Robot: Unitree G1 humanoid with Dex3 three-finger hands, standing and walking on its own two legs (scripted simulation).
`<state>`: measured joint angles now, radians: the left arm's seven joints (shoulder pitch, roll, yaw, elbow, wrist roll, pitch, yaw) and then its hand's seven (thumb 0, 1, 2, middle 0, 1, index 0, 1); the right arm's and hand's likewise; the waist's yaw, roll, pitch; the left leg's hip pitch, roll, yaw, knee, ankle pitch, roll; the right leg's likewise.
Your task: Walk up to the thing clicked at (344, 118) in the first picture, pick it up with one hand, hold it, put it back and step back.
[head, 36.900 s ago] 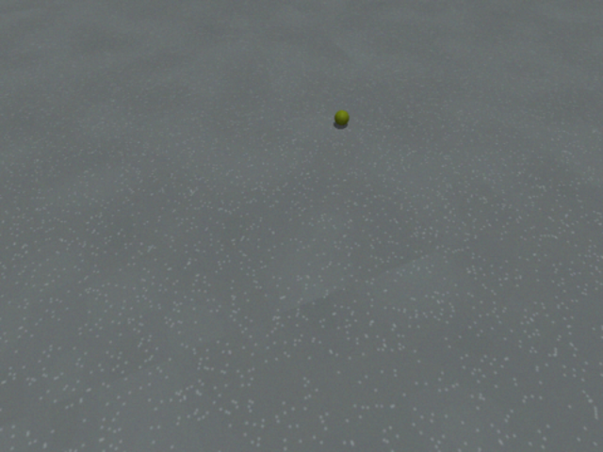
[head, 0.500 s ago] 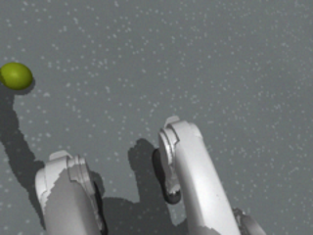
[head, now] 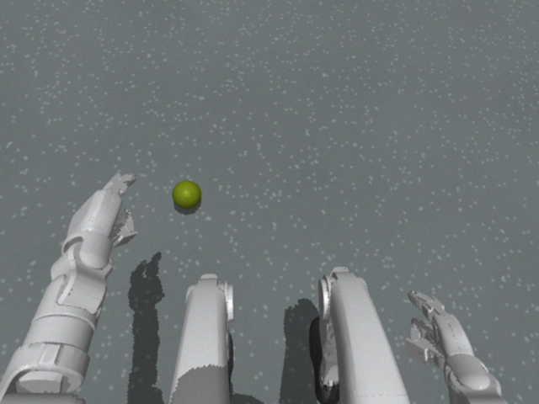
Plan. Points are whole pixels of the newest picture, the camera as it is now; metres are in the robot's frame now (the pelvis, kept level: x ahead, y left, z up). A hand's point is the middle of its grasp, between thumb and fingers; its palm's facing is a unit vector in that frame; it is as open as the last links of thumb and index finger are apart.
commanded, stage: home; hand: left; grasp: from above
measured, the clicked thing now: (187, 194) +0.58 +0.22 -0.47
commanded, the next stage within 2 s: none
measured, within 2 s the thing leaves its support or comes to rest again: neither
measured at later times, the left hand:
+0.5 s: hand (114, 282) +0.26 +0.17 +0.10, palm faces +0.08 -0.97 -0.24, open 7.4 cm
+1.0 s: hand (69, 326) +0.22 +0.18 +0.16, palm faces +0.11 -0.98 -0.19, open 7.4 cm
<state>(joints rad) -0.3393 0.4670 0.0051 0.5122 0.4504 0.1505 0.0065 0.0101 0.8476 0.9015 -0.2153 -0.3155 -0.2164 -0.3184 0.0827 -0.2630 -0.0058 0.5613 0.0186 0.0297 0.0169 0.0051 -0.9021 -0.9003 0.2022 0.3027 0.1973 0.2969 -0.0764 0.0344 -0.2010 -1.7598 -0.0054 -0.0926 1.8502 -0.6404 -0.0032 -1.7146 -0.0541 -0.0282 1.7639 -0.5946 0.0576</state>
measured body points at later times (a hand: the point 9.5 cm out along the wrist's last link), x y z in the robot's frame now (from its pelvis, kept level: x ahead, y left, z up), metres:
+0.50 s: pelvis +0.04 -0.02 +0.17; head +0.10 +0.00 +0.61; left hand +0.25 +0.22 +0.11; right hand +0.19 -0.26 +0.08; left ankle +0.08 +0.12 -0.47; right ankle +0.09 -0.15 -0.47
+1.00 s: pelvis +0.07 -0.01 +0.21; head +0.09 +0.00 +0.66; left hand +0.21 +0.23 +0.17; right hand +0.26 -0.24 +0.15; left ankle +0.08 +0.12 -0.47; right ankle +0.09 -0.15 -0.47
